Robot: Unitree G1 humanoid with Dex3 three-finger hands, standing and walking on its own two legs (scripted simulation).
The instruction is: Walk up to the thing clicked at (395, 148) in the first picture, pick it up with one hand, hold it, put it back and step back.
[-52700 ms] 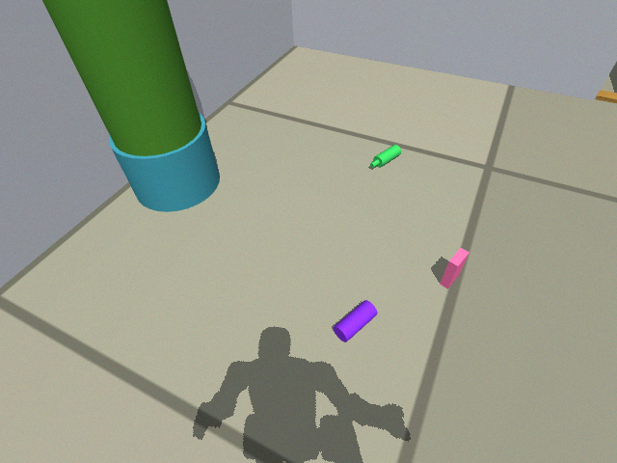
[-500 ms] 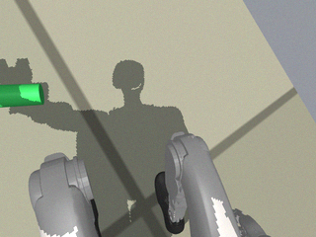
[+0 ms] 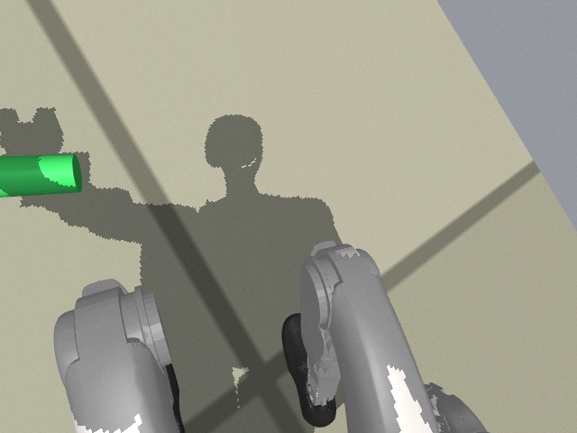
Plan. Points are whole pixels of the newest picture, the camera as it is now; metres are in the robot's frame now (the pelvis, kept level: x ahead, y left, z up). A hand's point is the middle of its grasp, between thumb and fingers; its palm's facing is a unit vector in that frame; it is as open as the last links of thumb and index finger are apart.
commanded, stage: rise first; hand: left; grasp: from above
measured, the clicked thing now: (7, 176) +0.50 +0.37 -0.28
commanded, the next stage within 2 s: approach in 0.08 s
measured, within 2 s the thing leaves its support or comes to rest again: neither
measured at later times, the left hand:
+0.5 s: hand out of the picture +0.49 +0.34 -0.14, palm faces -0.41 -0.02 -0.91, open 14.1 cm
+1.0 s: hand out of the picture +0.48 +0.35 -0.15, palm faces -0.46 -0.05 -0.89, open 14.2 cm
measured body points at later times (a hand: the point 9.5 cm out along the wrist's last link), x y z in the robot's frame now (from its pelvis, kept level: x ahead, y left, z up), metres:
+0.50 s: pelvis +0.00 +0.00 +0.00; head +0.24 +0.11 +0.37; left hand +0.51 +0.34 -0.09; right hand +0.07 -0.27 -0.08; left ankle +0.08 +0.14 -0.28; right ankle +0.10 -0.13 -0.28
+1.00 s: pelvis +0.00 +0.00 +0.00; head +0.25 +0.11 +0.36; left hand +0.50 +0.35 -0.10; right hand +0.05 -0.27 -0.08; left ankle +0.08 +0.14 -0.28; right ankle +0.10 -0.13 -0.28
